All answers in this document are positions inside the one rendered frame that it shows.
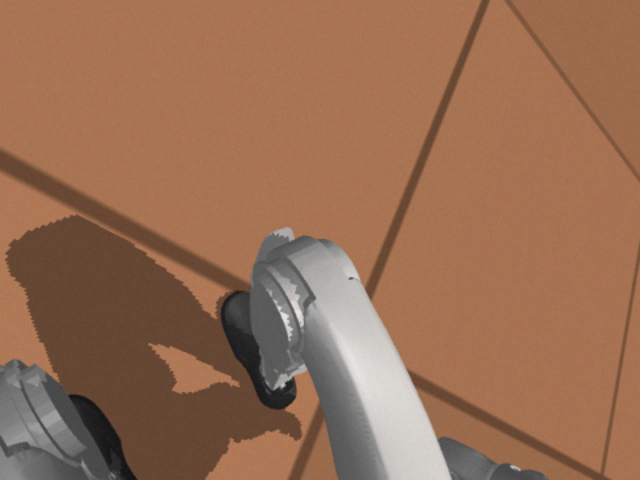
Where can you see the left robot foot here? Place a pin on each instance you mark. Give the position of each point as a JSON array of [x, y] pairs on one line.
[[104, 435]]

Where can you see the right robot hand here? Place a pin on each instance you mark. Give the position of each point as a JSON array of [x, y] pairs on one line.
[[464, 462]]

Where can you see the right robot foot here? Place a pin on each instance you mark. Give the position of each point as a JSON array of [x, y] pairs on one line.
[[235, 317]]

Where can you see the right robot arm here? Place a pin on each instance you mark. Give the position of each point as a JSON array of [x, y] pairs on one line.
[[508, 471]]

